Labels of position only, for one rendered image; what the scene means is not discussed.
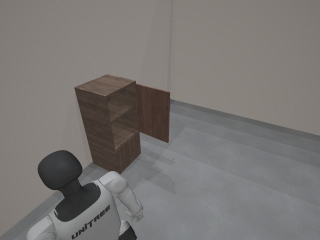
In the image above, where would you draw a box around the robot left upper arm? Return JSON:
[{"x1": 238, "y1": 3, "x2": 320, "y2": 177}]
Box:
[{"x1": 26, "y1": 215, "x2": 57, "y2": 240}]

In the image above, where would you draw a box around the robot right hand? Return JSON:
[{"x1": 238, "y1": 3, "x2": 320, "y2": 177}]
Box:
[{"x1": 127, "y1": 213, "x2": 143, "y2": 222}]

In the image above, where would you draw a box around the cupboard door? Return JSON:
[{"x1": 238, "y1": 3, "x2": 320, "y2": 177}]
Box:
[{"x1": 135, "y1": 83, "x2": 170, "y2": 143}]

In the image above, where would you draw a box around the robot right thigh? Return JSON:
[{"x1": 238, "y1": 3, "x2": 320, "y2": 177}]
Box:
[{"x1": 118, "y1": 219, "x2": 137, "y2": 240}]

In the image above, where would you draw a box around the robot right forearm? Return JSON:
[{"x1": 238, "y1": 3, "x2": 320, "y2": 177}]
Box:
[{"x1": 133, "y1": 198, "x2": 143, "y2": 219}]

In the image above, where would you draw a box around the humanoid robot torso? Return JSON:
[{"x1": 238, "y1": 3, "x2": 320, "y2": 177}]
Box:
[{"x1": 48, "y1": 179, "x2": 121, "y2": 240}]

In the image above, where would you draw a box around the robot right upper arm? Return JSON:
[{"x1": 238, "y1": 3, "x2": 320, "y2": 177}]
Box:
[{"x1": 98, "y1": 171, "x2": 142, "y2": 218}]

